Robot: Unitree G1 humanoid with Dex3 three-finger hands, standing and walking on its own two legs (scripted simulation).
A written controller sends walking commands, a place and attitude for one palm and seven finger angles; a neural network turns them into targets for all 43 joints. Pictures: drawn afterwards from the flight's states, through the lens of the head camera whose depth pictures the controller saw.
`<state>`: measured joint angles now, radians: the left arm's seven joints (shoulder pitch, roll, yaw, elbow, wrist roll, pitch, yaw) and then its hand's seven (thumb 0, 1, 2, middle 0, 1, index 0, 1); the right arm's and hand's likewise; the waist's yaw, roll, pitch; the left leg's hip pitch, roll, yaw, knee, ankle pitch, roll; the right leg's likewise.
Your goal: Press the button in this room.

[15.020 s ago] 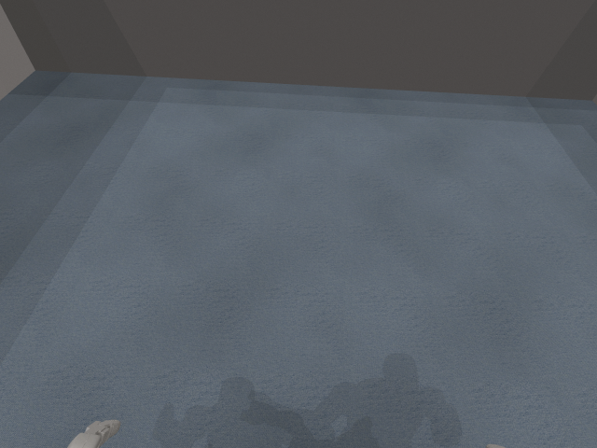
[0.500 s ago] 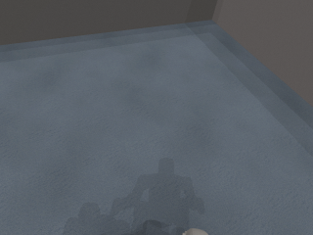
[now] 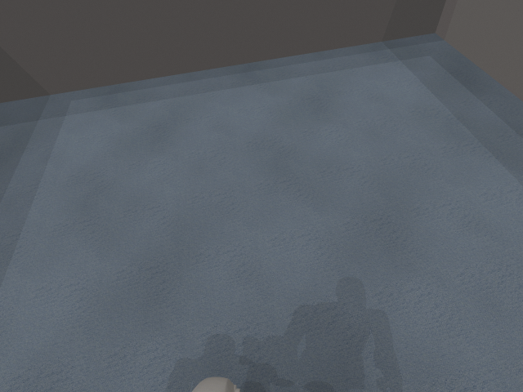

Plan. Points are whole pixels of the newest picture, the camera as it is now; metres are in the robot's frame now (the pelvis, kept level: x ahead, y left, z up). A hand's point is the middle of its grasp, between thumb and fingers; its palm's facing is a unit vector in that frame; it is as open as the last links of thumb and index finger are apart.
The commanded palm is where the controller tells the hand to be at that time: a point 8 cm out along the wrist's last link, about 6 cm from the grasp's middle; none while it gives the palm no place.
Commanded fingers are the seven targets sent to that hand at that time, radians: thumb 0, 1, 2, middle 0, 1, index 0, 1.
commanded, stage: turn or walk to find it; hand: left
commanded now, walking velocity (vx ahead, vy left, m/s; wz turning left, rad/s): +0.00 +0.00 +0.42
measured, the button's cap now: out of the picture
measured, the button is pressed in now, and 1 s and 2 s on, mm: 0 0 0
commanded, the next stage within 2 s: stand and wait in 1.10 s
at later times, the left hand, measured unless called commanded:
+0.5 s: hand out of the picture -0.03 +0.28 -0.17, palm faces +0.25 -0.94 -0.23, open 7.4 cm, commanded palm none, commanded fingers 0.00 0.90 0.90 -0.20 -0.30 -0.20 -0.30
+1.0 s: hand out of the picture -0.06 +0.21 -0.15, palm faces +0.41 -0.88 -0.26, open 7.4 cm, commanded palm none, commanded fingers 0.00 0.90 0.90 -0.20 -0.30 -0.20 -0.30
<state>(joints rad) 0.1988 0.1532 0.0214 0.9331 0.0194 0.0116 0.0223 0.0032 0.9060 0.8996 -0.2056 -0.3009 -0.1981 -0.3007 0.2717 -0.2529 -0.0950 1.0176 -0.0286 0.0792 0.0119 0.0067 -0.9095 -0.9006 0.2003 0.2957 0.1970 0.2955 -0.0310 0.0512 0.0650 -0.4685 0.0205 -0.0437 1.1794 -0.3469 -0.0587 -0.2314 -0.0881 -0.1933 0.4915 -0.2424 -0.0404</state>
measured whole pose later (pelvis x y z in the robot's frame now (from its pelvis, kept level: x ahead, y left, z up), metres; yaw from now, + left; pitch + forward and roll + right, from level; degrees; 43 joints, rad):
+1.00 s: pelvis -0.05 +0.01 +0.00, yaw +25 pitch -1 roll +2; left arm 0.20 0.15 0.02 0.94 0.02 0.01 0.02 0.00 0.91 0.90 -0.21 -0.30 -0.20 -0.30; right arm 0.26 -0.25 -0.09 1.02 -0.03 0.08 0.01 0.01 -0.91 -0.90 0.20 0.30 0.20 0.30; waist -0.03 0.04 0.07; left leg -0.47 0.02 -0.04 1.14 -0.38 -0.06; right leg -0.22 -0.09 -0.18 0.50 -0.27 -0.02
